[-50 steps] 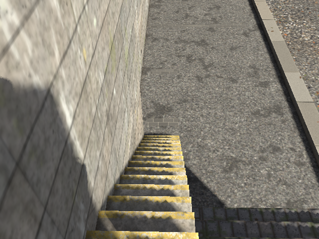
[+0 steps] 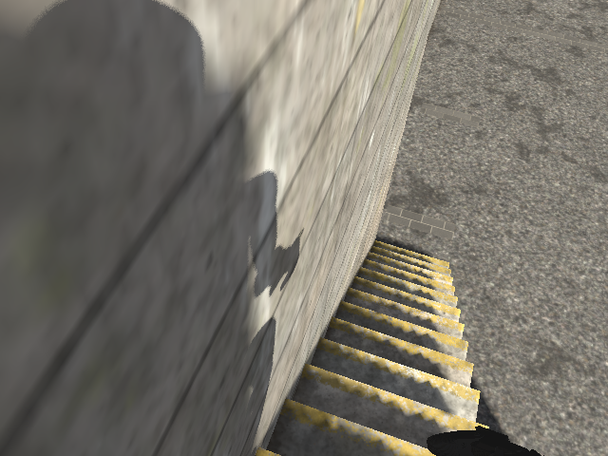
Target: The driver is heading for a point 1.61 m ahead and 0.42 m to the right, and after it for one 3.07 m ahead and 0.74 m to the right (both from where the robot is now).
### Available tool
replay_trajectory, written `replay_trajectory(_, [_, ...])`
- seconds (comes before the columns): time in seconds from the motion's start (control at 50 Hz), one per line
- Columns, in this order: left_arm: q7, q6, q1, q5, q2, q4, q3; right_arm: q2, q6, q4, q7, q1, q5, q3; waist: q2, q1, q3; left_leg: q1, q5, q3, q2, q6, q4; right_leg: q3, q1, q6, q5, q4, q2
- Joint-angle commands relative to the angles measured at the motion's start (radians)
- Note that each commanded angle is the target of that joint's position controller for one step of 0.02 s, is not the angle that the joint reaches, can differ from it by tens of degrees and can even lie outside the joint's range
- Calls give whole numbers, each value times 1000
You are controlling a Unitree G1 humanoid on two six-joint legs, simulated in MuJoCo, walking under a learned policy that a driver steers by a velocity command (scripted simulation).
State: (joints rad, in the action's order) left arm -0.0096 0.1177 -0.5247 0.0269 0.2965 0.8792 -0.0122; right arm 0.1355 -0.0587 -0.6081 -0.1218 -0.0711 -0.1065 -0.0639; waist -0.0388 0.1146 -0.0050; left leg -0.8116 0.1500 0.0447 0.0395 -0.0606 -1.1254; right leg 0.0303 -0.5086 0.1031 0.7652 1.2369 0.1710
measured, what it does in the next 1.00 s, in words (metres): goes down, turning right: right foot, then left foot 0.79 m lower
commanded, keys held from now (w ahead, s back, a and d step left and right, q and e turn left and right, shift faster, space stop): w+e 0.50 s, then w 0.50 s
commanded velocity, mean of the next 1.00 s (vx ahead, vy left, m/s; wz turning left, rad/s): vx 0.50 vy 0.00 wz -0.38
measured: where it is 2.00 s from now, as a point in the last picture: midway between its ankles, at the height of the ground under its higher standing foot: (393, 322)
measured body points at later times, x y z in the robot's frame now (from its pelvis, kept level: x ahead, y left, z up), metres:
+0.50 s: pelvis +0.30 -0.10 +0.00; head +0.32 -0.11 +0.45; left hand +0.55 +0.07 -0.10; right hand +0.05 -0.27 -0.10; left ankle +0.13 +0.12 -0.64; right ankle +0.09 -0.08 -0.65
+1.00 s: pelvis +0.89 -0.37 -0.91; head +0.90 -0.41 -0.46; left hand +0.97 -0.18 -1.04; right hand +0.87 -0.59 -1.05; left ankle +0.84 -0.23 -1.38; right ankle +1.07 -0.58 -1.61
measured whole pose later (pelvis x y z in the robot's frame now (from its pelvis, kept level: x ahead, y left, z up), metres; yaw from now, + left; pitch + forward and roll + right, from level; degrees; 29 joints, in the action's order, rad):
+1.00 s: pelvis +0.89 -0.37 -0.91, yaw -23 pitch -6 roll +9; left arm 0.04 0.09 -0.42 -0.13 0.15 0.89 -0.07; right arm 0.16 -0.13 -0.75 -0.02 -0.37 -0.07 -0.02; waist -0.08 0.01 -0.16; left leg -0.46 -0.59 -0.18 -0.06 0.10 -1.84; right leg 0.04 -0.53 0.05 -0.66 0.48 -0.19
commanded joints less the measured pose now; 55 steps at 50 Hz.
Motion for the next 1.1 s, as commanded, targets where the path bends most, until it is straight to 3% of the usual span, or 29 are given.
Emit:
replay_trajectory(0.02, [35,-33,-67,41,33,-77,-11,177,-39,68,32,26,49,66,40,15,100,137,-96,81,2,69,537,381,63,124,-569,65,-126])
replay_trajectory(0.06, [95,-43,109,-52,82,-128,-11,300,-38,62,95,-244,124,106,248,-223,223,848,-840,596,199,251,630,88,-607,-94,-385,113,1])
replay_trajectory(0.1, [75,-39,283,-29,70,-203,-35,207,-80,36,129,-353,61,77,207,-312,70,837,-629,467,227,239,537,136,-717,-82,-408,180,-140])
replay_trajectory(0.16, [49,-19,286,-60,57,-193,-40,132,-88,56,122,-225,102,44,97,-155,-8,403,-441,322,160,200,526,84,-349,-47,-361,-124,-188])
replay_trajectory(0.18, [30,0,307,-99,163,-142,-6,69,-120,63,164,-257,57,31,160,-213,1,374,-589,179,78,139,287,178,-351,-41,-624,-407,-289])
replay_trajectory(0.24, [-11,46,418,-25,136,-183,-11,155,-131,-9,141,-211,-11,58,93,-125,41,256,-350,-84,-11,12,623,83,89,3,-516,-436,-218])
replay_trajectory(0.38, [-64,110,478,-124,132,-210,11,238,-160,-334,228,-737,-35,83,139,-314,-33,904,-603,-66,-121,13,518,-54,-271,-220,-296,-317,-15])
replay_trajectory(0.44, [-37,101,725,-199,61,-332,-27,48,-170,-423,257,-900,-7,4,104,-399,100,944,-801,22,-66,81,278,-20,-384,-192,-48,-271,-93])
replay_trajectory(0.5, [-49,109,457,-168,123,-134,-85,307,-197,-169,239,-247,62,4,-141,-168,45,241,-795,-55,-180,13,434,-72,132,-156,-330,-716,-86])
replay_trajectory(0.52, [-129,117,-39,-166,187,29,-50,253,-215,-96,207,3,33,-4,-135,61,47,-395,-684,-104,-235,-50,263,-42,898,-122,-216,-605,-61])
replay_trajectory(0.54, [-222,134,-586,-69,299,145,-19,241,-257,25,178,371,11,-8,-309,386,178,-1243,-1033,-93,-183,17,-197,197,1680,-125,-545,-117,-105])
replay_trajectory(0.56, [-267,128,-902,-15,157,256,-31,207,-230,-50,146,458,9,3,-137,537,98,-1506,-948,-15,-190,92,-298,259,1951,-279,-515,-165,-115])
replay_trajectory(0.62, [-224,79,-450,36,78,86,-28,219,-208,-260,60,113,-96,15,-15,201,-125,-1093,-381,-165,-63,229,151,159,1334,-437,-369,-314,-38])
replay_trajectory(0.66, [-65,49,274,-67,116,-258,-1,222,-167,-465,57,-684,-158,61,-10,-284,-64,1303,626,-180,-85,277,533,-285,-644,-445,-125,-206,243])
replay_trajectory(0.68, [-10,60,410,-143,202,-251,24,33,-159,-478,15,-893,-91,15,-42,-485,89,1863,848,11,-71,102,136,-112,-1031,-294,-305,-94,126])
replay_trajectory(0.72, [25,91,590,-99,234,-340,46,195,-88,-528,-16,-1196,-48,53,267,-593,-5,1696,664,-11,-4,45,88,-115,-1054,-341,-143,78,148])
replay_trajectory(0.76, [33,125,369,-36,165,-237,8,297,-57,-397,31,-977,-84,82,404,-473,-279,1119,212,-3,49,67,435,-20,-844,-319,44,414,28])
replay_trajectory(0.8, [53,58,49,-96,31,-106,-65,162,-34,-136,76,-263,-67,33,-49,-90,-223,257,-176,176,90,89,459,443,-280,51,-105,-198,-429])
replay_trajectory(0.84, [82,-11,-290,-289,-31,25,-43,131,-19,137,119,198,-27,28,150,232,-111,-442,-507,40,-161,230,582,-186,739,-52,-1093,-291,-131])
replay_trajectory(0.86, [113,-18,-113,-242,29,1,-29,124,-71,80,110,-2,23,28,117,12,-90,-378,-639,-163,-137,238,551,-161,561,-89,-1491,-427,-195])
replay_trajectory(0.88, [150,-68,-43,-225,-144,-155,-80,258,-105,32,66,33,-15,70,321,108,-320,-778,-883,258,169,338,434,41,385,-54,-1442,-264,-287])
replay_trajectory(0.9, [78,-62,-170,-134,-65,-80,-39,166,-137,-17,68,-113,-13,57,-14,62,-322,-941,-1103,360,192,377,370,8,566,-128,-1403,-152,-278])
replay_trajectory(0.94, [33,-52,-37,-129,111,-36,3,39,-117,-35,69,-295,15,11,-55,-108,-600,-563,-1218,644,414,398,210,127,35,-196,-1348,-545,-410])
replay_trajectory(0.98, [5,10,102,-149,260,-9,43,190,-127,-49,65,-455,89,58,-160,-213,-329,30,-1242,-129,-71,106,-326,-218,106,-78,-1654,-1202,-251])
replay_trajectory(1.0, [43,11,-117,-165,206,35,65,258,-85,-82,53,-438,37,80,-312,21,-35,27,-1201,-90,-205,64,-479,-305,671,107,-1600,-939,-178])
replay_trajectory(1.02, [60,10,-324,-32,61,184,15,247,-16,-213,157,-377,179,110,-179,58,333,-11,-1378,-339,-234,133,-900,-234,931,-84,-1899,-464,-204])
replay_trajectory(1.04, [44,38,-308,3,392,126,108,86,-17,-88,188,-504,299,80,-643,-80,481,-603,-1297,-96,-256,82,-1215,544,1343,257,-1609,-645,-838])
replay_trajectory(1.06, [44,-30,-352,-31,303,2,116,35,-47,94,64,-186,-61,39,-514,163,456,-1127,-1322,66,-209,88,-1074,1016,1543,356,-408,-591,-856])
replay_trajectory(1.1, [-18,-84,-508,-48,158,-32,50,176,-45,-18,115,-47,-22,111,-204,289,590,-701,-1259,7,-112,53,-1174,944,1126,289,-369,-608,-872])
Keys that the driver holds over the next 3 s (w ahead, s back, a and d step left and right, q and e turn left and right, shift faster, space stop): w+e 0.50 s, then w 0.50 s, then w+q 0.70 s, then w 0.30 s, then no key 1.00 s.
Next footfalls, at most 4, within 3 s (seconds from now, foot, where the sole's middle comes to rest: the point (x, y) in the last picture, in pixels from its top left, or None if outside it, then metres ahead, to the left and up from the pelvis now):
0.18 right None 0.06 -0.09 -0.68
0.84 left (387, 395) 0.95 -0.25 -1.47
1.00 right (469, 389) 1.13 -0.62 -1.69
1.40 right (418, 363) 1.32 -0.46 -1.90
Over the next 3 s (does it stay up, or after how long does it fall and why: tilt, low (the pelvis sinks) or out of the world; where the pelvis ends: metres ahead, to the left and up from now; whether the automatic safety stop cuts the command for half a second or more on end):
stays up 2.08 -0.57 -1.93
